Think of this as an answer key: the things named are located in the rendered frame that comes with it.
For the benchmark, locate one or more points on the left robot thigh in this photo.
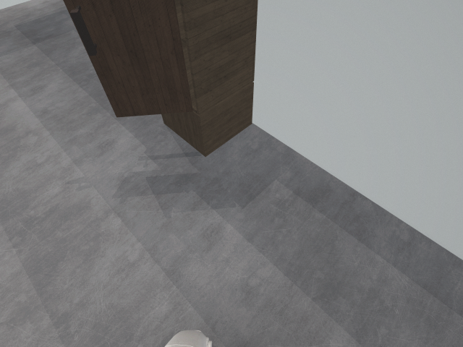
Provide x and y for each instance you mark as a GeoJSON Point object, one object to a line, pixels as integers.
{"type": "Point", "coordinates": [189, 338]}

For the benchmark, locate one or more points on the handle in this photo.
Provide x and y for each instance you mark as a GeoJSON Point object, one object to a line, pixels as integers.
{"type": "Point", "coordinates": [83, 31]}

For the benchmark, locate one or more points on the cupboard door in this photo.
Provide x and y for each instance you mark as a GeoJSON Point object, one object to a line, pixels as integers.
{"type": "Point", "coordinates": [139, 60]}

